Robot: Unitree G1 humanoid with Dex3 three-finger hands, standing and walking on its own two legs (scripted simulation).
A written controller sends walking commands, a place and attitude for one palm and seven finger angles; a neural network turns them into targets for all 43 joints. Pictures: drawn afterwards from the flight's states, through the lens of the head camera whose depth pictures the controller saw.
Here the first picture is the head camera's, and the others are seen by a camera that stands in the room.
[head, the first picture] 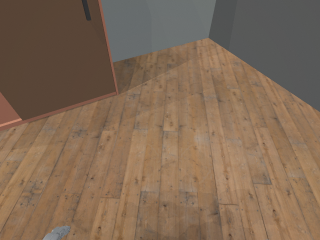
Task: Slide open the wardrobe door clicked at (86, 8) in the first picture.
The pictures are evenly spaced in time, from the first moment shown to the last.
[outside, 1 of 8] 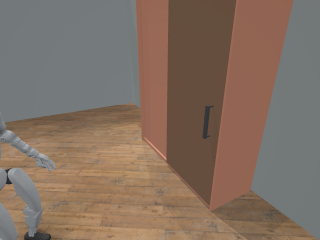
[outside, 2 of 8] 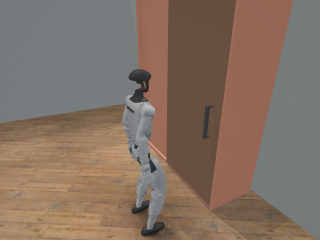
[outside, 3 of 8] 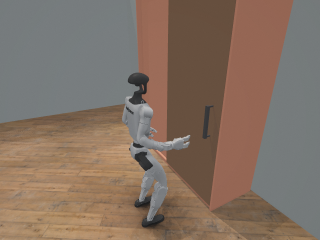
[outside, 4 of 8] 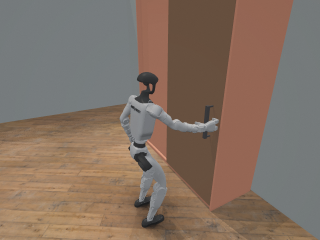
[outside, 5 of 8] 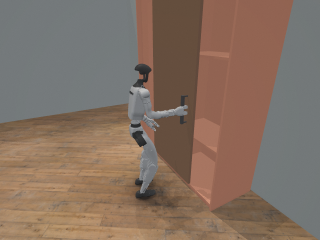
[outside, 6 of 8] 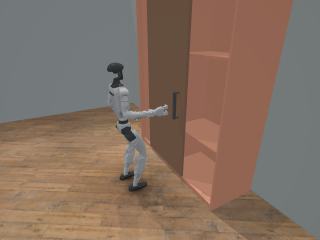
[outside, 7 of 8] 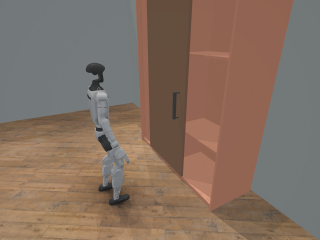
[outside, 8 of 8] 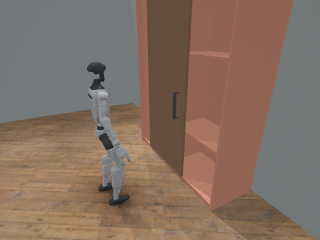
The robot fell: no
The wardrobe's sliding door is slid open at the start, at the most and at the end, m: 0.00 0.47 0.47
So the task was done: yes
